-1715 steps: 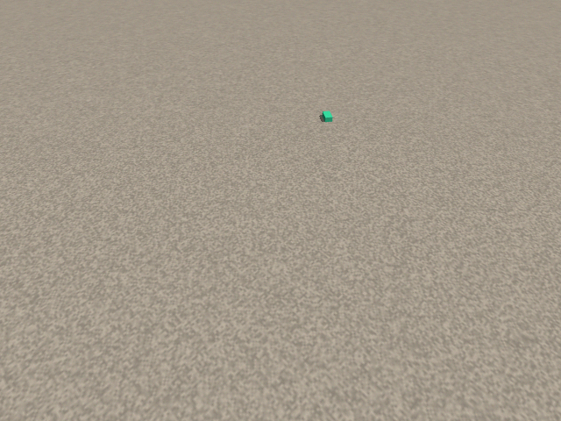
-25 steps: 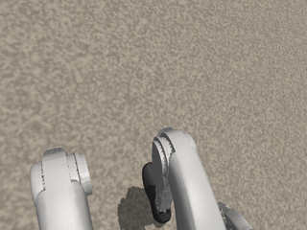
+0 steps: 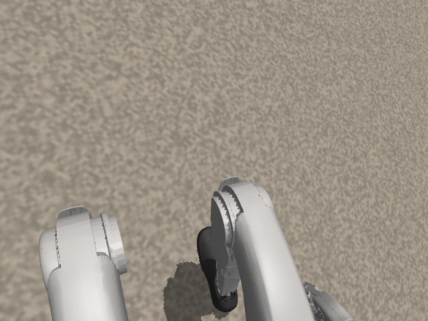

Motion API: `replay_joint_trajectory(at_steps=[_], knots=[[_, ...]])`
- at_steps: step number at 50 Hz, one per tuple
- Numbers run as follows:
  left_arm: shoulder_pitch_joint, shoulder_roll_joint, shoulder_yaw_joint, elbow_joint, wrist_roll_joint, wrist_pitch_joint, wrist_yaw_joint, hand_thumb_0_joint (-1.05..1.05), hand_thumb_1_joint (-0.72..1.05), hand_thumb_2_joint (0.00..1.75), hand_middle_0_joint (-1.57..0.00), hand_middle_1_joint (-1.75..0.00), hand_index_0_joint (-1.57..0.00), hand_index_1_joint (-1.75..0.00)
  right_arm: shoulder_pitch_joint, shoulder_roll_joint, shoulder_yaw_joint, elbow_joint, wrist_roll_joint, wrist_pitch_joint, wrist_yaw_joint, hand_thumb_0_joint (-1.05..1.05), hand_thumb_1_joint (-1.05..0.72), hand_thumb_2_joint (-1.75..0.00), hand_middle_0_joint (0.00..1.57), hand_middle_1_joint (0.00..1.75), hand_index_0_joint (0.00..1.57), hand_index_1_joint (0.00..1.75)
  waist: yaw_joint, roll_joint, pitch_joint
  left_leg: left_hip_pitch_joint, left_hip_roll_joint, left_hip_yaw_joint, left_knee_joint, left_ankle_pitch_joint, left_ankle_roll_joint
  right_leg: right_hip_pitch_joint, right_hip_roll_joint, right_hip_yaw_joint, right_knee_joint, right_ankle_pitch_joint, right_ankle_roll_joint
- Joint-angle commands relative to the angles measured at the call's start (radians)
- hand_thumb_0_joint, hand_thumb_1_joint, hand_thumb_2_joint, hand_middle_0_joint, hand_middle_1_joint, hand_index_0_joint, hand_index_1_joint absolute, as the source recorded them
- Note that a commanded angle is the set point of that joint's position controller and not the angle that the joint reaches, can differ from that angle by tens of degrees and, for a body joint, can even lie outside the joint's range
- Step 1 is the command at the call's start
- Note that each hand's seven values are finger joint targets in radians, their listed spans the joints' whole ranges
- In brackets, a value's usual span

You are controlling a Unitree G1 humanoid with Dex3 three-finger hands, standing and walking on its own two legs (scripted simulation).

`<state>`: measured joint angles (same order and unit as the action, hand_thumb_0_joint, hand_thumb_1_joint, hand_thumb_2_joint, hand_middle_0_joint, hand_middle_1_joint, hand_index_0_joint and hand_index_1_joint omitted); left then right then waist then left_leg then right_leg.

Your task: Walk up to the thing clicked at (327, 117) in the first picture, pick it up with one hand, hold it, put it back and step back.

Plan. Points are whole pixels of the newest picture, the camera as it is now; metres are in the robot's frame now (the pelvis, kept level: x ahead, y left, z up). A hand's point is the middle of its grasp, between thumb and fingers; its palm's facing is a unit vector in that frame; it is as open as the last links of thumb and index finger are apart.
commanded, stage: rise first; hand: left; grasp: from above
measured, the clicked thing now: out of the picture +0.46 +0.41 -0.30
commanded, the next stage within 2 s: approach in 1.66 s
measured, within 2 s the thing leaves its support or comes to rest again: neither
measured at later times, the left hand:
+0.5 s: hand out of the picture +0.42 +0.45 -0.16, palm faces -0.37 -0.20 -0.91, open 12.1 cm
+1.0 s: hand out of the picture +0.42 +0.44 -0.17, palm faces -0.37 -0.20 -0.91, open 12.0 cm
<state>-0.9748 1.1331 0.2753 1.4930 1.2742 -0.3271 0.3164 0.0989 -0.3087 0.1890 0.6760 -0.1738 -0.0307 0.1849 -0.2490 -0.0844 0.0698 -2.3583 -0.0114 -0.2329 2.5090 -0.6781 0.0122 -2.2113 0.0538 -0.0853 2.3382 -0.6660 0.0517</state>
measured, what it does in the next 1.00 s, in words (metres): stands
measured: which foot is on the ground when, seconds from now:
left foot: down 0.00-1.00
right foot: down 0.00-1.00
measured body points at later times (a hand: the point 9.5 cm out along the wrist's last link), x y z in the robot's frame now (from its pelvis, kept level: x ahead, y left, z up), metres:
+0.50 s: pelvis +0.00 +0.00 +0.00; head +0.24 +0.14 +0.35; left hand +0.44 +0.45 -0.11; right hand +0.09 -0.27 -0.07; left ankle +0.07 +0.12 -0.28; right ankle +0.12 -0.14 -0.28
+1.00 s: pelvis +0.00 +0.00 +0.00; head +0.25 +0.14 +0.35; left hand +0.44 +0.45 -0.12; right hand +0.09 -0.27 -0.07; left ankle +0.07 +0.12 -0.28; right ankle +0.12 -0.14 -0.28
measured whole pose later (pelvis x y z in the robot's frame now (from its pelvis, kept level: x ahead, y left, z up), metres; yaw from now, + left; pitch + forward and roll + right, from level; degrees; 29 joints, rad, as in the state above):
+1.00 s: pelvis +0.00 +0.00 +0.00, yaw +0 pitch +29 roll -15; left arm -0.98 1.13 0.28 1.50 1.28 -0.33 0.34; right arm 0.10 -0.32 0.20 0.67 -0.18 -0.04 0.19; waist -0.25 -0.08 0.09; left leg -2.36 -0.01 -0.24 2.51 -0.68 0.01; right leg -2.22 0.05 -0.09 2.34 -0.66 0.06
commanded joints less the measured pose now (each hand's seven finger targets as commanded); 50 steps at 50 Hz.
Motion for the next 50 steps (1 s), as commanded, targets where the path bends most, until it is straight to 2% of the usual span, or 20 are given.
replay_joint_trajectory(at_steps=[1, 6, 9, 11, 12, 13, 14, 18, 20, 26, 29, 33, 34, 35, 36, 41, 43, 46, 48, 50], knots=[[-0.230, 0.334, 0.029, -0.160, -0.022, -0.007, 0.025, 0.00, -0.22, 0.74, -0.35, -0.76, -0.35, -0.75, 0.167, -0.307, -0.094, -0.006, -0.001, 0.002, -0.019, 0.00, -0.88, -0.89, 0.20, 0.30, 0.20, 0.30, -0.003, 0.484, -0.623, 0.563, 0.029, 0.096, -0.295, 0.155, -0.001, 0.217, 0.009, -0.130, -0.170, 0.177, -0.072], [-0.257, 0.341, 0.042, -0.191, -0.020, -0.025, 0.035, 0.00, -0.22, 0.74, -0.36, -0.73, -0.36, -0.74, 0.171, -0.313, -0.092, -0.008, -0.005, 0.006, -0.018, 0.00, -0.88, -0.89, 0.20, 0.30, 0.20, 0.30, -0.013, 0.491, -0.673, 0.602, 0.031, 0.085, -0.293, 0.195, -0.003, 0.221, 0.010, -0.141, -0.158, 0.202, -0.072], [-0.245, 0.318, 0.024, -0.143, -0.008, -0.024, 0.040, 0.00, -0.23, 0.75, -0.35, -0.75, -0.35, -0.75, 0.177, -0.310, -0.089, -0.004, -0.008, 0.005, -0.017, 0.00, -0.88, -0.89, 0.20, 0.30, 0.20, 0.30, -0.020, 0.511, -0.619, 0.604, 0.031, 0.074, -0.314, 0.168, -0.008, 0.191, 0.007, -0.146, -0.153, 0.179, -0.071], [-0.263, 0.317, 0.018, -0.151, 0.002, -0.020, 0.043, 0.00, -0.23, 0.75, -0.36, -0.74, -0.36, -0.74, 0.180, -0.309, -0.091, 0.000, -0.006, 0.003, -0.016, 0.00, -0.88, -0.89, 0.20, 0.30, 0.20, 0.30, -0.016, 0.524, -0.626, 0.622, 0.034, 0.077, -0.313, 0.179, -0.011, 0.180, 0.008, -0.143, -0.151, 0.185, -0.074], [-0.285, 0.341, 0.034, -0.181, -0.005, -0.020, 0.046, 0.00, -0.22, 0.74, -0.36, -0.74, -0.36, -0.74, 0.176, -0.313, -0.091, -0.006, -0.002, 0.003, -0.015, 0.00, -0.88, -0.89, 0.20, 0.30, 0.20, 0.30, -0.008, 0.546, -0.644, 0.639, 0.032, 0.070, -0.319, 0.193, -0.015, 0.168, 0.004, -0.145, -0.138, 0.192, -0.075], [-0.249, 0.324, 0.021, -0.137, 0.005, -0.012, 0.044, 0.00, -0.22, 0.74, -0.37, -0.73, -0.37, -0.74, 0.176, -0.312, -0.090, -0.005, -0.003, 0.004, -0.014, 0.00, -0.88, -0.89, 0.20, 0.30, 0.20, 0.30, -0.009, 0.547, -0.639, 0.654, 0.035, 0.068, -0.318, 0.210, -0.016, 0.164, 0.006, -0.147, -0.139, 0.197, -0.074], [-0.278, 0.331, 0.025, -0.163, -0.005, -0.018, 0.047, 0.00, -0.21, 0.73, -0.37, -0.73, -0.37, -0.73, 0.167, -0.316, -0.089, -0.009, -0.004, 0.006, -0.015, 0.00, -0.88, -0.89, 0.20, 0.30, 0.20, 0.30, -0.014, 0.549, -0.646, 0.638, 0.034, 0.068, -0.315, 0.202, -0.015, 0.165, 0.006, -0.149, -0.137, 0.197, -0.074], [-0.238, 0.344, 0.034, -0.141, 0.009, -0.006, 0.044, 0.00, -0.21, 0.73, -0.38, -0.72, -0.38, -0.72, 0.172, -0.309, -0.090, -0.010, -0.003, 0.007, -0.012, 0.00, -0.88, -0.89, 0.20, 0.30, 0.20, 0.30, 0.005, 0.552, -0.643, 0.628, 0.030, 0.082, -0.313, 0.203, -0.012, 0.177, 0.005, -0.139, -0.142, 0.198, -0.075], [-0.248, 0.326, 0.024, -0.151, 0.004, -0.010, 0.041, 0.00, -0.19, 0.72, -0.38, -0.72, -0.38, -0.72, 0.172, -0.307, -0.088, -0.012, -0.005, 0.009, -0.012, 0.00, -0.88, -0.89, 0.20, 0.30, 0.20, 0.30, -0.011, 0.521, -0.664, 0.611, 0.029, 0.088, -0.301, 0.205, -0.005, 0.204, 0.009, -0.137, -0.153, 0.206, -0.074], [-0.241, 0.311, 0.012, -0.108, -0.007, -0.015, 0.033, 0.00, -0.19, 0.72, -0.38, -0.72, -0.38, -0.72, 0.182, -0.312, -0.087, -0.011, -0.008, 0.004, -0.012, 0.00, -0.88, -0.89, 0.20, 0.30, 0.20, 0.30, -0.031, 0.482, -0.597, 0.579, 0.030, 0.075, -0.308, 0.170, -0.005, 0.184, 0.006, -0.144, -0.154, 0.183, -0.072], [-0.273, 0.358, 0.030, -0.144, -0.011, -0.030, 0.038, 0.00, -0.16, 0.70, -0.40, -0.71, -0.40, -0.70, 0.171, -0.316, -0.078, -0.020, -0.008, 0.006, -0.018, 0.00, -0.88, -0.89, 0.20, 0.30, 0.20, 0.30, -0.023, 0.478, -0.627, 0.558, 0.028, 0.087, -0.294, 0.150, 0.000, 0.222, 0.007, -0.137, -0.166, 0.176, -0.071], [-0.238, 0.355, 0.037, -0.129, 0.005, -0.036, 0.051, 0.00, -0.18, 0.71, -0.39, -0.70, -0.39, -0.70, 0.179, -0.309, -0.074, -0.014, -0.011, 0.003, -0.016, 0.00, -0.88, -0.89, 0.20, 0.30, 0.20, 0.30, -0.014, 0.505, -0.656, 0.608, 0.031, 0.087, -0.292, 0.199, -0.004, 0.224, 0.011, -0.141, -0.156, 0.202, -0.074], [-0.278, 0.378, 0.055, -0.186, -0.011, -0.041, 0.060, 0.00, -0.18, 0.71, -0.39, -0.70, -0.39, -0.70, 0.170, -0.316, -0.074, -0.013, -0.010, 0.005, -0.018, 0.00, -0.88, -0.89, 0.20, 0.30, 0.20, 0.30, -0.004, 0.522, -0.678, 0.610, 0.030, 0.088, -0.292, 0.206, -0.006, 0.228, 0.008, -0.142, -0.153, 0.208, -0.073], [-0.227, 0.348, 0.034, -0.118, 0.002, -0.030, 0.057, 0.00, -0.20, 0.72, -0.39, -0.70, -0.38, -0.71, 0.173, -0.309, -0.074, -0.010, -0.009, 0.003, -0.017, 0.00, -0.88, -0.89, 0.20, 0.30, 0.20, 0.30, -0.009, 0.520, -0.653, 0.623, 0.031, 0.086, -0.294, 0.211, -0.007, 0.208, 0.009, -0.141, -0.149, 0.207, -0.075], [-0.268, 0.350, 0.039, -0.157, -0.009, -0.034, 0.058, 0.00, -0.19, 0.71, -0.39, -0.70, -0.39, -0.71, 0.176, -0.315, -0.081, -0.014, -0.010, 0.000, -0.017, 0.00, -0.88, -0.89, 0.20, 0.30, 0.20, 0.30, -0.024, 0.524, -0.654, 0.623, 0.033, 0.079, -0.297, 0.208, -0.008, 0.197, 0.008, -0.145, -0.147, 0.206, -0.073], [-0.250, 0.350, 0.035, -0.120, -0.002, -0.021, 0.072, 0.00, -0.18, 0.71, -0.39, -0.70, -0.39, -0.70, 0.169, -0.312, -0.079, -0.009, -0.011, -0.002, -0.019, 0.00, -0.88, -0.89, 0.20, 0.30, 0.20, 0.30, -0.017, 0.510, -0.615, 0.563, 0.029, 0.096, -0.291, 0.168, -0.004, 0.202, 0.008, -0.140, -0.158, 0.186, -0.074], [-0.223, 0.328, 0.026, -0.103, -0.007, -0.010, 0.066, 0.00, -0.18, 0.71, -0.39, -0.71, -0.39, -0.71, 0.171, -0.310, -0.083, -0.005, -0.008, -0.006, -0.017, 0.00, -0.88, -0.89, 0.20, 0.30, 0.20, 0.30, -0.010, 0.500, -0.603, 0.569, 0.030, 0.090, -0.302, 0.163, -0.006, 0.187, 0.007, -0.142, -0.155, 0.179, -0.074], [-0.229, 0.333, 0.023, -0.129, -0.005, -0.004, 0.059, 0.00, -0.18, 0.70, -0.39, -0.72, -0.39, -0.71, 0.178, -0.314, -0.085, -0.008, -0.008, -0.010, -0.014, 0.00, -0.88, -0.89, 0.20, 0.30, 0.20, 0.30, -0.010, 0.521, -0.631, 0.602, 0.028, 0.092, -0.303, 0.187, -0.006, 0.209, 0.007, -0.139, -0.160, 0.194, -0.073], [-0.244, 0.361, 0.044, -0.168, -0.013, 0.000, 0.059, 0.00, -0.19, 0.71, -0.39, -0.70, -0.39, -0.70, 0.179, -0.316, -0.089, -0.010, -0.005, -0.011, -0.013, 0.00, -0.88, -0.89, 0.20, 0.30, 0.20, 0.30, -0.002, 0.517, -0.673, 0.621, 0.029, 0.091, -0.292, 0.217, -0.005, 0.223, 0.005, -0.137, -0.155, 0.216, -0.072], [-0.268, 0.353, 0.044, -0.180, -0.019, -0.003, 0.061, 0.00, -0.19, 0.71, -0.39, -0.71, -0.39, -0.71, 0.177, -0.315, -0.089, -0.010, -0.007, -0.010, -0.012, 0.00, -0.88, -0.89, 0.20, 0.30, 0.20, 0.30, -0.012, 0.538, -0.677, 0.622, 0.030, 0.086, -0.296, 0.217, -0.007, 0.222, 0.003, -0.140, -0.150, 0.219, -0.071]])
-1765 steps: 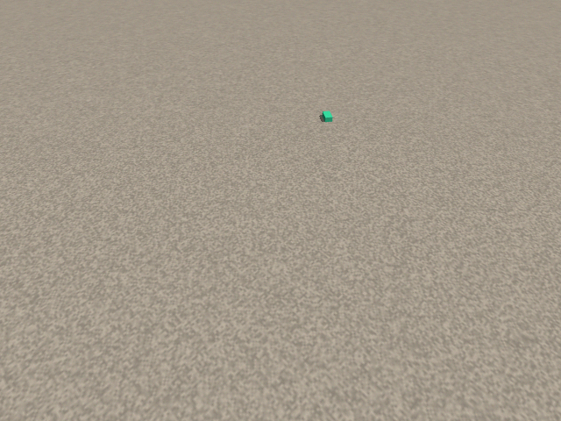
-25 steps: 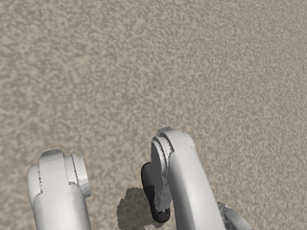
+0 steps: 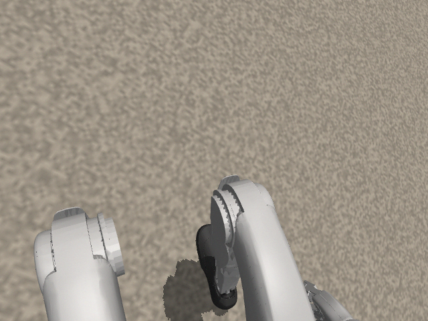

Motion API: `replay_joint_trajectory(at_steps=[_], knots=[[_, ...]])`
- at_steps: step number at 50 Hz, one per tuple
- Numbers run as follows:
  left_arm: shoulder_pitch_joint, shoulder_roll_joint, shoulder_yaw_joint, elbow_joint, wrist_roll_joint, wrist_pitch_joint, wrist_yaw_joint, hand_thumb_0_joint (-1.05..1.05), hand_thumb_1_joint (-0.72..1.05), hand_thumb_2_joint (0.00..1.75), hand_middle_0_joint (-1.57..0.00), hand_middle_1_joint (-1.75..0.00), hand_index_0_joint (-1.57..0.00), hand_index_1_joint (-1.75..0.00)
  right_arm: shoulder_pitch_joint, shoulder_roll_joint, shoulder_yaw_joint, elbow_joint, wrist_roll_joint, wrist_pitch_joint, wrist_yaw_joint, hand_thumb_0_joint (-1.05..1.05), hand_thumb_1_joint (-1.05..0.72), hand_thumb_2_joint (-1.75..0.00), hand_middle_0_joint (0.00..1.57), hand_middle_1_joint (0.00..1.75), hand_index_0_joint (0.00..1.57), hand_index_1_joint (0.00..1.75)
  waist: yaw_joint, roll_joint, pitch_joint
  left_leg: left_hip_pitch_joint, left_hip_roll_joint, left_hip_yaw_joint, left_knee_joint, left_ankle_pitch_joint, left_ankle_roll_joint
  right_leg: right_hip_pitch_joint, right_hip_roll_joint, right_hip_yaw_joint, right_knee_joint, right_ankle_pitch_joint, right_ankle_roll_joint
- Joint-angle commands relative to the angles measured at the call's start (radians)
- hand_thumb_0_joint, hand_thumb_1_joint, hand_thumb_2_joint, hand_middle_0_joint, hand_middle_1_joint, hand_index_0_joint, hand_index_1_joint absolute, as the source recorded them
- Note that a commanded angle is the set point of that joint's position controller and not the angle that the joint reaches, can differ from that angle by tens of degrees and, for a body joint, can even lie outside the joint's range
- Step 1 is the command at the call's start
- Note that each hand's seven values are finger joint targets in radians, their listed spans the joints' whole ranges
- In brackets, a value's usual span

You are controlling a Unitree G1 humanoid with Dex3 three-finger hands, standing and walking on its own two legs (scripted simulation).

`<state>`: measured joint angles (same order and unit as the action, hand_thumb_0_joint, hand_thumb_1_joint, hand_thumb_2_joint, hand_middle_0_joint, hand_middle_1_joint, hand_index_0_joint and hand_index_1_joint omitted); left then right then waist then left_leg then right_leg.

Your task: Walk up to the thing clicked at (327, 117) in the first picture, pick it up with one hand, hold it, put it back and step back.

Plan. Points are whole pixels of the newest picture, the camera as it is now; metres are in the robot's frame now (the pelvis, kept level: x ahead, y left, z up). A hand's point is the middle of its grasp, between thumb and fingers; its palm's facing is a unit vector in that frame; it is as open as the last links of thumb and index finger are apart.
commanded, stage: rise first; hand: left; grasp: from above
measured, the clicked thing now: out of the picture +0.46 +0.41 -0.29
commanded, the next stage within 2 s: approach in 0.66 s
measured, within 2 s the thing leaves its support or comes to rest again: neither
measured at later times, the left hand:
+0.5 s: hand out of the picture +0.42 +0.44 -0.16, palm faces -0.38 -0.21 -0.90, open 12.1 cm
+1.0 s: hand out of the picture +0.44 +0.42 -0.17, palm faces -0.38 -0.17 -0.91, open 12.5 cm
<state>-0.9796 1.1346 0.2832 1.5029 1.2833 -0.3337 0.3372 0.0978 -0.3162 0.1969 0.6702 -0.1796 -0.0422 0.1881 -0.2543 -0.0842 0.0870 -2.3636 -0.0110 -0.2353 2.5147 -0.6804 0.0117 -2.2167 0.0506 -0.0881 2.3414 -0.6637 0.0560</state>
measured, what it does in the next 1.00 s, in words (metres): stands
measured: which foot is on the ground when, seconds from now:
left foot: down 0.00-1.00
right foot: down 0.00-1.00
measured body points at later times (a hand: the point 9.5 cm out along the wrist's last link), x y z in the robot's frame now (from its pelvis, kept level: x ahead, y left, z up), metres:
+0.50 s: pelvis +0.00 +0.00 +0.00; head +0.24 +0.14 +0.35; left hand +0.43 +0.45 -0.11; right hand +0.09 -0.27 -0.07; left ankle +0.07 +0.12 -0.28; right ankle +0.12 -0.14 -0.28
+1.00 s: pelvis +0.00 +0.00 +0.00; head +0.24 +0.14 +0.35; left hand +0.45 +0.43 -0.12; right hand +0.08 -0.26 -0.07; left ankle +0.07 +0.12 -0.28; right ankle +0.12 -0.14 -0.27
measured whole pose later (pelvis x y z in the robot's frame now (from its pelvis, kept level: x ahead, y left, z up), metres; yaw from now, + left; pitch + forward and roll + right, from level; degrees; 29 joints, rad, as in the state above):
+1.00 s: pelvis +0.00 +0.00 +0.00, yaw +0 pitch +29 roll -15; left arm -1.07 1.10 0.16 1.53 1.29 -0.30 0.34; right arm 0.12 -0.31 0.19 0.67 -0.18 -0.06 0.20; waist -0.28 -0.09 0.07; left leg -2.37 -0.01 -0.22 2.51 -0.67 0.02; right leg -2.22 0.04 -0.08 2.34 -0.66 0.06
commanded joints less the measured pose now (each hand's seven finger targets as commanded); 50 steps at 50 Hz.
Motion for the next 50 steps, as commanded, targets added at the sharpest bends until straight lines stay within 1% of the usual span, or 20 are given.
replay_joint_trajectory(at_steps=[1, 5, 6, 13, 18, 22, 24, 25, 28, 30, 32, 36, 37, 39, 42, 43, 46, 47, 48, 50], knots=[[-0.238, 0.337, 0.032, -0.163, -0.031, 0.006, 0.037, 0.00, -0.20, 0.72, -0.38, -0.72, -0.38, -0.72, 0.182, -0.305, -0.100, -0.003, 0.000, -0.001, -0.013, 0.00, -0.88, -0.89, 0.20, 0.30, 0.20, 0.30, -0.010, 0.506, -0.681, 0.619, 0.031, 0.086, -0.298, 0.209, -0.004, 0.215, 0.008, -0.136, -0.155, 0.208, -0.077], [-0.236, 0.307, 0.011, -0.154, -0.030, 0.004, 0.021, 0.00, -0.19, 0.71, -0.38, -0.71, -0.38, -0.71, 0.185, -0.305, -0.103, 0.004, -0.001, -0.001, -0.014, 0.00, -0.88, -0.89, 0.20, 0.30, 0.20, 0.30, -0.022, 0.496, -0.642, 0.597, 0.030, 0.094, -0.297, 0.191, -0.003, 0.208, 0.007, -0.133, -0.169, 0.195, -0.074], [-0.235, 0.306, 0.000, -0.147, -0.028, 0.004, 0.020, 0.00, -0.19, 0.72, -0.38, -0.71, -0.38, -0.71, 0.178, -0.302, -0.102, 0.007, 0.002, 0.000, -0.016, 0.00, -0.88, -0.89, 0.20, 0.30, 0.20, 0.30, -0.015, 0.501, -0.644, 0.593, 0.031, 0.090, -0.300, 0.184, -0.004, 0.203, 0.008, -0.132, -0.166, 0.192, -0.077], [-0.267, 0.342, 0.029, -0.194, -0.029, -0.006, 0.023, 0.00, -0.19, 0.71, -0.37, -0.74, -0.37, -0.73, 0.179, -0.308, -0.099, -0.005, 0.000, 0.007, -0.010, 0.00, -0.88, -0.89, 0.20, 0.30, 0.20, 0.30, -0.009, 0.529, -0.691, 0.623, 0.030, 0.085, -0.308, 0.215, -0.008, 0.224, 0.006, -0.139, -0.154, 0.211, -0.079], [-0.231, 0.326, 0.029, -0.160, -0.023, -0.003, 0.027, 0.00, -0.21, 0.73, -0.36, -0.73, -0.36, -0.73, 0.181, -0.305, -0.096, -0.005, 0.002, 0.012, -0.009, 0.00, -0.88, -0.89, 0.20, 0.30, 0.20, 0.30, -0.004, 0.523, -0.669, 0.619, 0.028, 0.089, -0.308, 0.228, -0.007, 0.219, 0.005, -0.137, -0.155, 0.218, -0.076], [-0.238, 0.295, -0.001, -0.130, -0.023, 0.002, 0.020, 0.00, -0.21, 0.73, -0.35, -0.75, -0.35, -0.75, 0.182, -0.300, -0.100, -0.005, 0.002, 0.010, -0.010, 0.00, -0.88, -0.89, 0.20, 0.30, 0.20, 0.30, -0.022, 0.488, -0.637, 0.586, 0.029, 0.092, -0.307, 0.187, -0.001, 0.203, 0.009, -0.135, -0.168, 0.194, -0.079], [-0.243, 0.313, -0.002, -0.121, -0.022, -0.002, 0.024, 0.00, -0.21, 0.72, -0.35, -0.75, -0.36, -0.75, 0.177, -0.304, -0.094, -0.007, 0.001, 0.011, -0.012, 0.00, -0.88, -0.89, 0.20, 0.30, 0.20, 0.30, -0.022, 0.470, -0.629, 0.546, 0.028, 0.100, -0.302, 0.146, 0.003, 0.226, 0.011, -0.132, -0.180, 0.172, -0.077], [-0.265, 0.325, 0.009, -0.150, -0.028, -0.007, 0.026, 0.00, -0.21, 0.72, -0.35, -0.76, -0.36, -0.75, 0.179, -0.309, -0.096, -0.009, 0.000, 0.008, -0.013, 0.00, -0.88, -0.89, 0.20, 0.30, 0.20, 0.30, -0.025, 0.464, -0.631, 0.549, 0.026, 0.094, -0.304, 0.145, 0.002, 0.224, 0.007, -0.135, -0.175, 0.172, -0.075], [-0.251, 0.348, 0.019, -0.149, -0.014, -0.008, 0.029, 0.00, -0.20, 0.72, -0.37, -0.72, -0.37, -0.72, 0.181, -0.308, -0.090, -0.008, -0.001, 0.007, -0.016, 0.00, -0.88, -0.89, 0.20, 0.30, 0.20, 0.30, -0.011, 0.485, -0.664, 0.593, 0.028, 0.098, -0.295, 0.179, 0.000, 0.236, 0.009, -0.132, -0.172, 0.190, -0.075], [-0.257, 0.328, 0.009, -0.149, -0.020, -0.010, 0.030, 0.00, -0.21, 0.73, -0.37, -0.73, -0.37, -0.73, 0.182, -0.307, -0.089, -0.005, -0.001, 0.004, -0.015, 0.00, -0.88, -0.89, 0.20, 0.30, 0.20, 0.30, -0.019, 0.489, -0.655, 0.603, 0.029, 0.091, -0.299, 0.188, -0.003, 0.225, 0.008, -0.134, -0.169, 0.196, -0.075], [-0.267, 0.335, 0.018, -0.143, -0.019, -0.014, 0.039, 0.00, -0.21, 0.73, -0.35, -0.74, -0.35, -0.74, 0.178, -0.311, -0.090, -0.005, -0.003, 0.005, -0.018, 0.00, -0.88, -0.89, 0.20, 0.30, 0.20, 0.30, -0.022, 0.520, -0.660, 0.611, 0.031, 0.080, -0.311, 0.187, -0.007, 0.207, 0.007, -0.145, -0.154, 0.194, -0.074], [-0.269, 0.334, 0.014, -0.162, -0.013, -0.006, 0.048, 0.00, -0.24, 0.75, -0.33, -0.77, -0.33, -0.76, 0.174, -0.308, -0.092, -0.005, 0.000, 0.003, -0.017, 0.00, -0.88, -0.89, 0.20, 0.30, 0.20, 0.30, -0.011, 0.540, -0.684, 0.629, 0.032, 0.083, -0.305, 0.201, -0.009, 0.190, 0.008, -0.141, -0.149, 0.201, -0.079], [-0.236, 0.313, 0.004, -0.120, -0.007, 0.002, 0.048, 0.00, -0.24, 0.75, -0.33, -0.76, -0.33, -0.76, 0.177, -0.306, -0.094, -0.002, 0.000, 0.002, -0.015, 0.00, -0.88, -0.89, 0.20, 0.30, 0.20, 0.30, -0.014, 0.538, -0.658, 0.618, 0.030, 0.087, -0.310, 0.193, -0.010, 0.186, 0.007, -0.141, -0.150, 0.196, -0.079], [-0.251, 0.323, 0.012, -0.146, -0.004, 0.009, 0.052, 0.00, -0.26, 0.76, -0.33, -0.78, -0.33, -0.78, 0.182, -0.305, -0.099, 0.001, 0.000, 0.001, -0.015, 0.00, -0.88, -0.89, 0.20, 0.30, 0.20, 0.30, -0.003, 0.543, -0.663, 0.611, 0.028, 0.096, -0.312, 0.189, -0.009, 0.193, 0.009, -0.138, -0.155, 0.197, -0.079], [-0.294, 0.260, -0.035, -0.128, -0.012, 0.020, 0.042, 0.00, -0.29, 0.79, -0.30, -0.82, -0.30, -0.82, 0.188, -0.304, -0.102, 0.003, -0.001, -0.004, -0.009, 0.00, -0.89, -0.89, 0.20, 0.30, 0.20, 0.30, -0.039, 0.538, -0.620, 0.590, 0.031, 0.081, -0.319, 0.162, -0.011, 0.155, 0.004, -0.143, -0.150, 0.184, -0.078], [-0.317, 0.238, -0.053, -0.127, -0.010, 0.023, 0.038, 0.00, -0.30, 0.79, -0.29, -0.83, -0.29, -0.83, 0.204, -0.305, -0.103, 0.004, -0.003, -0.008, -0.008, 0.00, -0.89, -0.89, 0.20, 0.30, 0.20, 0.30, -0.064, 0.516, -0.608, 0.589, 0.032, 0.076, -0.315, 0.158, -0.009, 0.150, 0.004, -0.144, -0.153, 0.183, -0.076], [-0.410, 0.196, -0.095, -0.177, -0.009, 0.020, 0.039, 0.00, -0.27, 0.77, -0.31, -0.83, -0.32, -0.82, 0.223, -0.308, -0.106, 0.010, -0.005, -0.014, -0.009, 0.00, -0.89, -0.89, 0.20, 0.30, 0.20, 0.30, -0.093, 0.516, -0.650, 0.608, 0.035, 0.073, -0.306, 0.154, -0.008, 0.166, 0.006, -0.147, -0.165, 0.192, -0.072], [-0.417, 0.166, -0.117, -0.154, -0.011, 0.022, 0.042, 0.00, -0.27, 0.77, -0.31, -0.83, -0.32, -0.82, 0.229, -0.310, -0.105, 0.013, -0.005, -0.017, -0.008, 0.00, -0.89, -0.89, 0.20, 0.30, 0.20, 0.30, -0.109, 0.524, -0.632, 0.608, 0.035, 0.068, -0.310, 0.150, -0.010, 0.159, 0.004, -0.151, -0.160, 0.192, -0.070], [-0.421, 0.159, -0.127, -0.158, -0.008, 0.023, 0.047, 0.00, -0.27, 0.77, -0.31, -0.84, -0.32, -0.83, 0.235, -0.309, -0.101, 0.014, -0.005, -0.019, -0.007, 0.00, -0.89, -0.89, 0.20, 0.30, 0.20, 0.30, -0.108, 0.530, -0.644, 0.621, 0.036, 0.070, -0.309, 0.154, -0.011, 0.168, 0.006, -0.151, -0.164, 0.196, -0.069], [-0.458, 0.216, -0.103, -0.166, 0.003, 0.037, 0.062, 0.00, -0.27, 0.76, -0.31, -0.84, -0.32, -0.83, 0.244, -0.316, -0.099, 0.012, -0.002, -0.023, -0.009, 0.00, -0.89, -0.89, 0.20, 0.30, 0.20, 0.30, -0.095, 0.556, -0.675, 0.640, 0.036, 0.071, -0.306, 0.179, -0.015, 0.166, 0.003, -0.148, -0.155, 0.215, -0.072]])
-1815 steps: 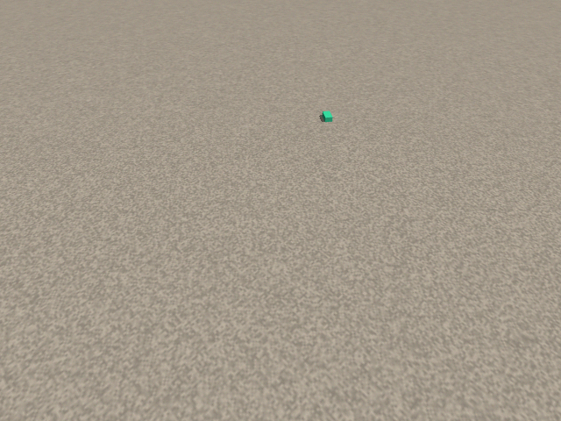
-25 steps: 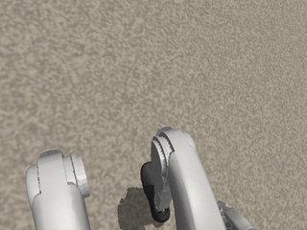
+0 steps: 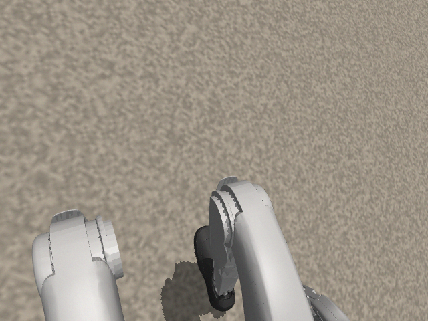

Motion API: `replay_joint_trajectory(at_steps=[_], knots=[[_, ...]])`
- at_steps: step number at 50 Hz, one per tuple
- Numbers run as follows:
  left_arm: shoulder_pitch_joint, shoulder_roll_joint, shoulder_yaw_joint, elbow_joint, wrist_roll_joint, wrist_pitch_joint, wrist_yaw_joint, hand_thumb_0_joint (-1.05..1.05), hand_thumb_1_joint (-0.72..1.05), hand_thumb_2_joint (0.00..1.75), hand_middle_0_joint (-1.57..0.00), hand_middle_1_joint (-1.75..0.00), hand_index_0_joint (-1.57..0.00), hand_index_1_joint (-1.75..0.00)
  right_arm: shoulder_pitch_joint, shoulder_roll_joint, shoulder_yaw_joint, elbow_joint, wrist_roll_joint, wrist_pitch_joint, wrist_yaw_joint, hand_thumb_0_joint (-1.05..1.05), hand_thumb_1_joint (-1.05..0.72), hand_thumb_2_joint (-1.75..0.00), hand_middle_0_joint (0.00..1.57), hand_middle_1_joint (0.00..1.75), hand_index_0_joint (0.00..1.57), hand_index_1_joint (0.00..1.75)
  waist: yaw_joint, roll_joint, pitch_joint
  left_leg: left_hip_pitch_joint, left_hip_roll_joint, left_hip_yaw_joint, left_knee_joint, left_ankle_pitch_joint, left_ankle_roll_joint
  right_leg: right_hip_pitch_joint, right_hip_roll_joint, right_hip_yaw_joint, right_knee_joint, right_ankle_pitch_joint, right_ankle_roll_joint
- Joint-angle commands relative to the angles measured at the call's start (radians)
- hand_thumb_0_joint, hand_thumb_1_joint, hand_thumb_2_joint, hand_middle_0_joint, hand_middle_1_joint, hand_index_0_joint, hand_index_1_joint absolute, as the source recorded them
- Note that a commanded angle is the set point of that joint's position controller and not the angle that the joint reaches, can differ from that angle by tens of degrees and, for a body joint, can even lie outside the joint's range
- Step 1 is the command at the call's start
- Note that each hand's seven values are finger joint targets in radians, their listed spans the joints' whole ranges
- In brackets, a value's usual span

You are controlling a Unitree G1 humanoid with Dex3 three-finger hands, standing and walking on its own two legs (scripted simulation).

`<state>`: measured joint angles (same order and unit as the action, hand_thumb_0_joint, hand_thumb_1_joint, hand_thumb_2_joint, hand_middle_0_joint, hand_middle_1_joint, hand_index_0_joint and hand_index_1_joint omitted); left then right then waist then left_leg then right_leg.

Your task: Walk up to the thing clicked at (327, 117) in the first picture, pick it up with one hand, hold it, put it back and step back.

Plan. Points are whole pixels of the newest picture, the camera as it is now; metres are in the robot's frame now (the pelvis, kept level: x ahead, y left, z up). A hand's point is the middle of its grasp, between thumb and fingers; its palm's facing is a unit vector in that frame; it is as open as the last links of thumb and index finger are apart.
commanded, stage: approach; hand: left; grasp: from above
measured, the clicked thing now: out of the picture +0.46 +0.41 -0.30
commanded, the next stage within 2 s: close in in 0.40 s
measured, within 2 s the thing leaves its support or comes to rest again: neither
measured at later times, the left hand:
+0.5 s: hand out of the picture +0.44 +0.40 -0.18, palm faces -0.48 -0.22 -0.85, open 12.5 cm
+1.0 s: hand out of the picture +0.45 +0.40 -0.23, palm faces -0.36 -0.21 -0.91, open 12.8 cm
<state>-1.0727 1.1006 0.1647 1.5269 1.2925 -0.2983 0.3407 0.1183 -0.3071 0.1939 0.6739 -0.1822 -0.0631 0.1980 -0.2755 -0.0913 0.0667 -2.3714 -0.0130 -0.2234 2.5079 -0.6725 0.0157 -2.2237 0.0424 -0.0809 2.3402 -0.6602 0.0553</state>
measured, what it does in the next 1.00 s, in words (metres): stands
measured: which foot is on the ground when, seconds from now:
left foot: down 0.00-1.00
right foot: down 0.00-1.00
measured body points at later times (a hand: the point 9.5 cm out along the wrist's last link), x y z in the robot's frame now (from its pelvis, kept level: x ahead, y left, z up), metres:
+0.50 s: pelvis +0.00 -0.01 +0.00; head +0.26 +0.10 +0.35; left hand +0.46 +0.41 -0.13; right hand +0.05 -0.27 -0.07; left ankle +0.07 +0.12 -0.28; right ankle +0.12 -0.15 -0.28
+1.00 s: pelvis +0.00 +0.01 -0.01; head +0.27 +0.16 +0.32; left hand +0.47 +0.41 -0.17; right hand +0.07 -0.25 -0.05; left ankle +0.07 +0.12 -0.28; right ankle +0.12 -0.14 -0.27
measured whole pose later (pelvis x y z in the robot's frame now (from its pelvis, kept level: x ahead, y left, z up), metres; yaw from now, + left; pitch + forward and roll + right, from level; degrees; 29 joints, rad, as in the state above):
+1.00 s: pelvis +0.00 +0.01 -0.01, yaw -3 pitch +27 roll -17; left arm -1.13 1.19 0.19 1.74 1.32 -0.25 0.52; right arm 0.08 -0.33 0.30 0.62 -0.23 -0.13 0.20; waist -0.36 -0.15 0.15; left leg -2.37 0.01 -0.25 2.56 -0.70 0.04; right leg -2.21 0.06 -0.11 2.35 -0.65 0.05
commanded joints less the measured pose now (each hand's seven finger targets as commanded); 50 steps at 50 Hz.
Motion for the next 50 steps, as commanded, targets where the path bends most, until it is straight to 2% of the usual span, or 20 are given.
replay_joint_trajectory(at_steps=[1, 2, 4, 5, 8, 9, 13, 15, 18, 20, 21, 24, 27, 30, 34, 36, 39, 44, 48, 50], knots=[[-0.359, 0.253, 0.021, -0.166, -0.005, 0.012, 0.067, 0.00, -0.27, 0.76, -0.31, -0.83, -0.32, -0.82, 0.226, -0.322, -0.093, 0.004, -0.001, -0.002, -0.019, 0.00, -0.89, -0.89, 0.20, 0.30, 0.20, 0.30, -0.069, 0.580, -0.655, 0.654, 0.037, 0.061, -0.306, 0.186, -0.023, 0.174, 0.010, -0.155, -0.149, 0.219, -0.074], [-0.347, 0.253, 0.024, -0.134, -0.003, 0.024, 0.074, 0.00, -0.27, 0.76, -0.32, -0.82, -0.32, -0.82, 0.228, -0.318, -0.089, 0.000, -0.002, -0.003, -0.017, 0.00, -0.89, -0.89, 0.20, 0.30, 0.20, 0.30, -0.071, 0.582, -0.652, 0.656, 0.037, 0.065, -0.304, 0.199, -0.022, 0.176, 0.011, -0.154, -0.151, 0.228, -0.074], [-0.353, 0.296, 0.057, -0.126, 0.006, 0.047, 0.093, 0.00, -0.27, 0.76, -0.32, -0.82, -0.33, -0.81, 0.219, -0.320, -0.084, -0.016, 0.000, -0.001, -0.018, 0.00, -0.89, -0.89, 0.20, 0.30, 0.20, 0.30, -0.046, 0.610, -0.656, 0.639, 0.033, 0.070, -0.320, 0.199, -0.026, 0.178, 0.010, -0.153, -0.146, 0.230, -0.081], [-0.319, 0.291, 0.057, -0.098, 0.008, 0.066, 0.091, 0.00, -0.29, 0.77, -0.31, -0.82, -0.31, -0.81, 0.216, -0.320, -0.084, -0.027, 0.003, -0.004, -0.017, 0.00, -0.89, -0.89, 0.20, 0.30, 0.20, 0.30, -0.042, 0.603, -0.646, 0.647, 0.032, 0.071, -0.319, 0.214, -0.026, 0.166, 0.008, -0.149, -0.141, 0.236, -0.083], [-0.303, 0.318, 0.073, -0.112, 0.002, 0.112, 0.097, 0.00, -0.29, 0.77, -0.31, -0.81, -0.32, -0.81, 0.196, -0.318, -0.072, -0.045, 0.012, 0.002, -0.016, 0.00, -0.89, -0.89, 0.20, 0.30, 0.20, 0.30, -0.017, 0.634, -0.693, 0.632, 0.026, 0.099, -0.324, 0.239, -0.019, 0.224, 0.014, -0.136, -0.151, 0.261, -0.086], [-0.286, 0.328, 0.082, -0.112, -0.008, 0.127, 0.093, 0.00, -0.30, 0.78, -0.31, -0.80, -0.31, -0.80, 0.195, -0.316, -0.074, -0.051, 0.017, 0.002, -0.016, 0.00, -0.89, -0.89, 0.20, 0.30, 0.20, 0.30, -0.009, 0.593, -0.708, 0.612, 0.024, 0.106, -0.310, 0.239, -0.011, 0.232, 0.017, -0.131, -0.157, 0.263, -0.086], [-0.220, 0.312, 0.069, -0.117, -0.057, 0.168, 0.038, 0.00, -0.29, 0.77, -0.32, -0.78, -0.31, -0.78, 0.194, -0.322, -0.077, -0.063, 0.033, 0.004, -0.015, 0.00, -0.89, -0.89, 0.20, 0.30, 0.20, 0.30, -0.019, 0.495, -0.688, 0.539, 0.021, 0.118, -0.301, 0.215, 0.011, 0.276, 0.022, -0.114, -0.186, 0.249, -0.079], [-0.193, 0.263, 0.037, -0.087, -0.088, 0.173, -0.007, 0.00, -0.29, 0.77, -0.32, -0.78, -0.32, -0.78, 0.202, -0.319, -0.073, -0.065, 0.039, 0.005, -0.016, 0.00, -0.89, -0.89, 0.20, 0.30, 0.20, 0.30, -0.047, 0.416, -0.627, 0.477, 0.021, 0.116, -0.299, 0.168, 0.022, 0.283, 0.022, -0.109, -0.203, 0.214, -0.074], [-0.190, 0.265, 0.025, -0.083, -0.117, 0.151, -0.053, 0.00, -0.27, 0.76, -0.35, -0.75, -0.34, -0.75, 0.205, -0.323, -0.063, -0.066, 0.037, 0.009, -0.027, 0.00, -0.89, -0.89, 0.20, 0.30, 0.20, 0.30, -0.067, 0.326, -0.606, 0.407, 0.024, 0.118, -0.281, 0.115, 0.035, 0.345, 0.025, -0.108, -0.230, 0.172, -0.062], [-0.191, 0.272, 0.018, -0.094, -0.125, 0.118, -0.071, 0.00, -0.27, 0.75, -0.35, -0.76, -0.35, -0.76, 0.208, -0.329, -0.053, -0.052, 0.036, 0.010, -0.037, 0.00, -0.89, -0.89, 0.20, 0.30, 0.20, 0.30, -0.068, 0.322, -0.584, 0.410, 0.022, 0.116, -0.272, 0.111, 0.031, 0.347, 0.023, -0.112, -0.230, 0.158, -0.066], [-0.212, 0.281, 0.022, -0.099, -0.127, 0.096, -0.074, 0.00, -0.26, 0.75, -0.35, -0.77, -0.35, -0.77, 0.212, -0.332, -0.048, -0.050, 0.032, 0.011, -0.040, 0.00, -0.89, -0.89, 0.20, 0.30, 0.20, 0.30, -0.081, 0.335, -0.573, 0.420, 0.024, 0.109, -0.273, 0.113, 0.025, 0.344, 0.022, -0.120, -0.227, 0.149, -0.070], [-0.241, 0.326, 0.035, -0.119, -0.112, 0.018, -0.060, 0.00, -0.25, 0.73, -0.37, -0.75, -0.37, -0.75, 0.209, -0.339, -0.032, -0.051, 0.019, 0.016, -0.056, 0.00, -0.89, -0.89, 0.20, 0.30, 0.20, 0.30, -0.086, 0.378, -0.574, 0.484, 0.029, 0.096, -0.267, 0.118, 0.012, 0.336, 0.021, -0.134, -0.223, 0.147, -0.073], [-0.245, 0.388, 0.083, -0.149, -0.077, -0.047, -0.009, 0.00, -0.26, 0.74, -0.34, -0.77, -0.35, -0.76, 0.190, -0.342, -0.020, -0.041, 0.002, 0.030, -0.065, 0.00, -0.89, -0.89, 0.20, 0.30, 0.20, 0.30, -0.055, 0.484, -0.618, 0.586, 0.036, 0.092, -0.269, 0.157, -0.007, 0.327, 0.021, -0.145, -0.202, 0.178, -0.080], [-0.272, 0.401, 0.094, -0.169, -0.035, -0.071, 0.051, 0.00, -0.34, 0.83, -0.30, -0.75, -0.27, -0.77, 0.171, -0.344, -0.016, -0.039, -0.015, 0.036, -0.064, 0.00, -0.88, -0.90, 0.20, 0.30, 0.20, 0.30, -0.059, 0.583, -0.659, 0.682, 0.046, 0.078, -0.272, 0.232, -0.019, 0.283, 0.019, -0.160, -0.172, 0.222, -0.082], [-0.253, 0.344, 0.061, -0.067, 0.001, -0.056, 0.127, 0.00, -0.37, 0.86, -0.29, -0.71, -0.26, -0.75, 0.160, -0.340, -0.013, -0.019, -0.029, 0.023, -0.057, 0.00, -0.88, -0.89, 0.20, 0.30, 0.20, 0.30, -0.093, 0.558, -0.592, 0.663, 0.053, 0.078, -0.250, 0.261, -0.012, 0.241, 0.025, -0.172, -0.167, 0.247, -0.075], [-0.266, 0.355, 0.066, -0.041, 0.010, -0.041, 0.162, 0.00, -0.36, 0.86, -0.30, -0.71, -0.26, -0.74, 0.154, -0.345, -0.011, -0.008, -0.034, 0.014, -0.053, 0.00, -0.88, -0.89, 0.20, 0.30, 0.20, 0.30, -0.092, 0.577, -0.565, 0.643, 0.053, 0.076, -0.254, 0.261, -0.015, 0.236, 0.025, -0.180, -0.160, 0.254, -0.075], [-0.263, 0.344, 0.046, 0.018, 0.026, -0.010, 0.194, 0.00, -0.34, 0.84, -0.31, -0.70, -0.28, -0.74, 0.149, -0.352, -0.007, -0.011, -0.041, -0.003, -0.044, 0.00, -0.88, -0.89, 0.20, 0.30, 0.20, 0.30, -0.104, 0.551, -0.537, 0.628, 0.055, 0.062, -0.259, 0.235, -0.015, 0.212, 0.028, -0.191, -0.150, 0.242, -0.075], [-0.276, 0.327, 0.028, 0.074, 0.022, 0.039, 0.224, 0.00, -0.31, 0.80, -0.28, -0.78, -0.27, -0.79, 0.147, -0.373, -0.008, -0.025, -0.043, -0.041, -0.025, 0.00, -0.88, -0.89, 0.20, 0.30, 0.20, 0.30, -0.125, 0.557, -0.514, 0.644, 0.060, 0.029, -0.272, 0.239, -0.026, 0.181, 0.026, -0.199, -0.121, 0.248, -0.071], [-0.292, 0.353, 0.033, 0.083, 0.006, 0.065, 0.222, 0.00, -0.29, 0.77, -0.28, -0.81, -0.29, -0.80, 0.137, -0.380, -0.002, -0.042, -0.043, -0.069, -0.014, 0.00, -0.88, -0.89, 0.20, 0.30, 0.20, 0.30, -0.124, 0.561, -0.524, 0.634, 0.062, 0.023, -0.266, 0.226, -0.028, 0.191, 0.026, -0.191, -0.116, 0.240, -0.069], [-0.282, 0.382, 0.053, 0.102, 0.002, 0.077, 0.216, 0.00, -0.29, 0.77, -0.27, -0.83, -0.28, -0.82, 0.137, -0.381, 0.006, -0.047, -0.043, -0.077, -0.009, 0.00, -0.89, -0.89, 0.20, 0.30, 0.20, 0.30, -0.122, 0.568, -0.508, 0.616, 0.062, 0.021, -0.265, 0.214, -0.027, 0.191, 0.026, -0.188, -0.111, 0.226, -0.068]])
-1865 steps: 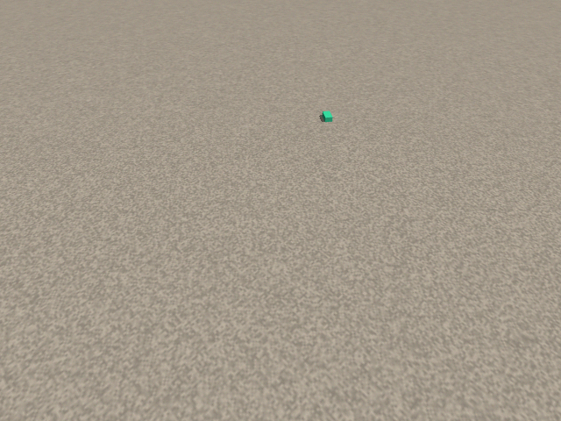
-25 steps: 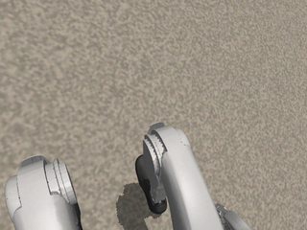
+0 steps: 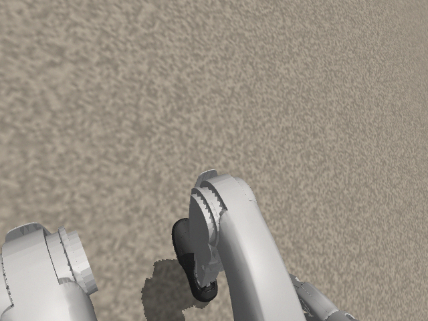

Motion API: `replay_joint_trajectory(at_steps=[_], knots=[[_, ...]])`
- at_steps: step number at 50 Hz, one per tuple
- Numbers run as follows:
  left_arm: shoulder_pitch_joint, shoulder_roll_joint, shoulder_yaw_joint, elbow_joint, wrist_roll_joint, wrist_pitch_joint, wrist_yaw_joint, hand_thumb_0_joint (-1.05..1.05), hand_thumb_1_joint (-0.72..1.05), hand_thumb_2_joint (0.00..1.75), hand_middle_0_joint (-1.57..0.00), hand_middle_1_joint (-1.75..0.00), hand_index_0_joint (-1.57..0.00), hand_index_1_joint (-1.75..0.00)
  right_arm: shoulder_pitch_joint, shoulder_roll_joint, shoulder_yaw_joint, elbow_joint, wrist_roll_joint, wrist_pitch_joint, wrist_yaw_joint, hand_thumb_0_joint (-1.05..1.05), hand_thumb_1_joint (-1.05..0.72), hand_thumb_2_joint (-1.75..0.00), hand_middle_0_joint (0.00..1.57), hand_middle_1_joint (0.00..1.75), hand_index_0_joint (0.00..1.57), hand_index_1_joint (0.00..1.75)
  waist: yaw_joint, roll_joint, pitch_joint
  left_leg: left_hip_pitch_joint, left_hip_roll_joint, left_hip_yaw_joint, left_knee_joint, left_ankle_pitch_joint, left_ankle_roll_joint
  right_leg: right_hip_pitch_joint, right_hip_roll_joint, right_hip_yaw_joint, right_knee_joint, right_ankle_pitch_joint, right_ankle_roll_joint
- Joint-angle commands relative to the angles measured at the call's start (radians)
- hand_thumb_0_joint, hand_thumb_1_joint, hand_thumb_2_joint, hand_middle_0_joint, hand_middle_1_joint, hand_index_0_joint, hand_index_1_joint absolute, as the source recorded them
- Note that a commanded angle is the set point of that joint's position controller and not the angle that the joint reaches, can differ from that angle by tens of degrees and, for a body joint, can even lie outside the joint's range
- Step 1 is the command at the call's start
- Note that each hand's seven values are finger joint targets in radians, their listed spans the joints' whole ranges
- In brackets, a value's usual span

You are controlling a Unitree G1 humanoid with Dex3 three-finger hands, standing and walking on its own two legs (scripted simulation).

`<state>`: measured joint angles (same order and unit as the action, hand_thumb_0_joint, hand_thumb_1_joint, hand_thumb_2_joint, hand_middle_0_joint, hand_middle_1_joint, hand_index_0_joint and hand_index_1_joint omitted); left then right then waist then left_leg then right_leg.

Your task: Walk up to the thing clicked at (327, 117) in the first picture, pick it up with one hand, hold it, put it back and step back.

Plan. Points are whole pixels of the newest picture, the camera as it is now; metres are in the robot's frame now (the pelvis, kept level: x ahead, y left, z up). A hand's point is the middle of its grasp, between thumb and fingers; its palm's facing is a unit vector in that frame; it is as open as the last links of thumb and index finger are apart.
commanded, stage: rest palm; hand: left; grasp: from above
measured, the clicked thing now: out of the picture +0.44 +0.43 -0.29
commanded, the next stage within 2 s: close in 1.40 s
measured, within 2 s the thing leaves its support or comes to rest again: neither
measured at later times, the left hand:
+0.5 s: hand out of the picture +0.43 +0.41 -0.23, palm faces -0.39 -0.24 -0.89, open 13.3 cm
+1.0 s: hand out of the picture +0.43 +0.41 -0.24, palm faces -0.37 -0.24 -0.90, open 13.7 cm
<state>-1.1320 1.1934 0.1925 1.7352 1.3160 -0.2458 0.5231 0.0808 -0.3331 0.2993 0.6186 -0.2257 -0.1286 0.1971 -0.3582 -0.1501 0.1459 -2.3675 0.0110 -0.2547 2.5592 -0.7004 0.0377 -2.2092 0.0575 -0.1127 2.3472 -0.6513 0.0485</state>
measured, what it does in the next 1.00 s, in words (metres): stands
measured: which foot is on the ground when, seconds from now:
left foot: down 0.00-1.00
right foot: down 0.00-1.00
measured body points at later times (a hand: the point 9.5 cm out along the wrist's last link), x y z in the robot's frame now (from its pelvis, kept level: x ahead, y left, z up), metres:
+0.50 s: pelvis +0.00 -0.01 +0.00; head +0.27 +0.15 +0.32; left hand +0.45 +0.42 -0.18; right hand +0.07 -0.26 -0.05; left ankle +0.07 +0.12 -0.27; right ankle +0.13 -0.15 -0.27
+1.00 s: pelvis +0.00 +0.00 +0.00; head +0.27 +0.16 +0.31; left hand +0.44 +0.42 -0.19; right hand +0.07 -0.25 -0.04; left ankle +0.07 +0.12 -0.27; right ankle +0.13 -0.14 -0.27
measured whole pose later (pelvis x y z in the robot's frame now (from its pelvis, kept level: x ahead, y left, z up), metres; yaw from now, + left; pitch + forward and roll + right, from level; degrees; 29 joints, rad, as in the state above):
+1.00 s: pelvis +0.00 +0.00 +0.00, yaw -1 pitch +24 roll -18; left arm -1.09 1.26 0.20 1.74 1.25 -0.26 0.53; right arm 0.07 -0.36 0.38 0.61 -0.24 -0.18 0.21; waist -0.36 -0.19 0.22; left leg -2.34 0.02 -0.30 2.59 -0.72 0.02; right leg -2.19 0.07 -0.14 2.35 -0.64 0.07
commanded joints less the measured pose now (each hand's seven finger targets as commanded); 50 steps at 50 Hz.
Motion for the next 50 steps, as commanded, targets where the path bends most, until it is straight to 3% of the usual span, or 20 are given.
replay_joint_trajectory(at_steps=[1, 4, 5, 6, 15, 22, 30, 34, 38, 46, 50], knots=[[-0.214, 0.287, 0.026, -0.106, -0.022, 0.031, 0.028, 0.00, -0.30, 0.78, -0.28, -0.82, -0.28, -0.81, 0.177, -0.348, -0.090, 0.005, -0.001, -0.015, -0.004, 0.00, -0.89, -0.89, 0.20, 0.30, 0.20, 0.30, -0.039, 0.613, -0.574, 0.596, 0.037, 0.054, -0.313, 0.233, -0.047, 0.180, 0.012, -0.154, -0.120, 0.208, -0.060], [-0.205, 0.309, 0.027, -0.110, -0.036, 0.033, 0.019, 0.00, -0.32, 0.80, -0.27, -0.80, -0.27, -0.81, 0.163, -0.352, -0.082, -0.004, 0.003, -0.021, -0.005, 0.00, -0.89, -0.90, 0.20, 0.30, 0.20, 0.30, -0.033, 0.603, -0.580, 0.566, 0.037, 0.059, -0.308, 0.204, -0.043, 0.199, 0.018, -0.150, -0.127, 0.194, -0.062], [-0.209, 0.289, 0.009, -0.123, -0.041, 0.031, 0.011, 0.00, -0.33, 0.80, -0.27, -0.82, -0.26, -0.82, 0.164, -0.361, -0.088, -0.008, 0.002, -0.025, -0.004, 0.00, -0.89, -0.90, 0.20, 0.30, 0.20, 0.30, -0.040, 0.611, -0.573, 0.565, 0.036, 0.060, -0.308, 0.209, -0.043, 0.205, 0.019, -0.149, -0.129, 0.201, -0.062], [-0.185, 0.318, 0.035, -0.093, -0.045, 0.032, 0.013, 0.00, -0.35, 0.82, -0.25, -0.83, -0.24, -0.83, 0.161, -0.346, -0.071, 0.001, 0.002, -0.025, -0.005, 0.00, -0.89, -0.90, 0.20, 0.30, 0.20, 0.30, -0.029, 0.589, -0.569, 0.550, 0.038, 0.053, -0.310, 0.196, -0.042, 0.209, 0.021, -0.153, -0.127, 0.188, -0.062], [-0.158, 0.331, 0.019, -0.139, -0.068, -0.007, -0.027, 0.00, -0.38, 0.85, -0.25, -0.82, -0.23, -0.83, 0.176, -0.354, -0.047, -0.004, -0.002, -0.027, -0.004, 0.00, -0.89, -0.90, 0.20, 0.30, 0.20, 0.30, -0.047, 0.581, -0.571, 0.567, 0.045, 0.056, -0.274, 0.256, -0.039, 0.260, 0.027, -0.156, -0.135, 0.230, -0.053], [-0.145, 0.375, 0.033, -0.158, -0.061, -0.042, -0.002, 0.00, -0.42, 0.89, -0.22, -0.82, -0.20, -0.84, 0.173, -0.374, -0.041, 0.001, -0.011, -0.016, -0.011, 0.00, -0.89, -0.90, 0.20, 0.30, 0.20, 0.30, -0.037, 0.607, -0.580, 0.593, 0.053, 0.051, -0.282, 0.260, -0.043, 0.276, 0.029, -0.172, -0.137, 0.230, -0.056], [-0.154, 0.359, 0.023, -0.122, -0.065, -0.043, 0.037, 0.00, -0.44, 0.90, -0.19, -0.86, -0.17, -0.88, 0.156, -0.383, -0.040, 0.001, -0.017, -0.029, -0.013, 0.00, -0.89, -0.90, 0.20, 0.30, 0.20, 0.30, -0.049, 0.587, -0.541, 0.552, 0.053, 0.053, -0.276, 0.241, -0.040, 0.279, 0.029, -0.180, -0.144, 0.236, -0.056], [-0.144, 0.336, -0.004, -0.113, -0.066, -0.031, 0.036, 0.00, -0.45, 0.91, -0.16, -0.91, -0.15, -0.92, 0.156, -0.380, -0.040, 0.007, -0.016, -0.036, -0.015, 0.00, -0.89, -0.90, 0.20, 0.30, 0.20, 0.30, -0.054, 0.554, -0.526, 0.525, 0.051, 0.063, -0.266, 0.199, -0.033, 0.283, 0.032, -0.173, -0.157, 0.210, -0.053], [-0.153, 0.346, 0.006, -0.114, -0.084, -0.025, 0.043, 0.00, -0.46, 0.91, -0.15, -0.92, -0.14, -0.93, 0.151, -0.385, -0.033, 0.005, -0.011, -0.047, -0.015, 0.00, -0.89, -0.90, 0.20, 0.30, 0.20, 0.30, -0.053, 0.536, -0.557, 0.544, 0.053, 0.054, -0.260, 0.231, -0.033, 0.305, 0.031, -0.175, -0.156, 0.237, -0.050], [-0.151, 0.366, 0.013, -0.134, -0.077, -0.018, 0.042, 0.00, -0.46, 0.90, -0.13, -0.96, -0.13, -0.95, 0.134, -0.383, -0.032, 0.005, -0.008, -0.048, -0.007, 0.00, -0.89, -0.90, 0.20, 0.30, 0.20, 0.30, -0.038, 0.613, -0.549, 0.588, 0.060, 0.041, -0.281, 0.262, -0.051, 0.260, 0.026, -0.178, -0.128, 0.236, -0.056], [-0.124, 0.338, 0.006, -0.098, -0.087, -0.013, 0.035, 0.00, -0.46, 0.91, -0.12, -0.96, -0.12, -0.96, 0.126, -0.368, -0.019, 0.008, -0.009, -0.051, -0.001, 0.00, -0.89, -0.90, 0.20, 0.30, 0.20, 0.30, -0.043, 0.577, -0.531, 0.567, 0.061, 0.033, -0.275, 0.257, -0.049, 0.260, 0.028, -0.180, -0.128, 0.232, -0.053]])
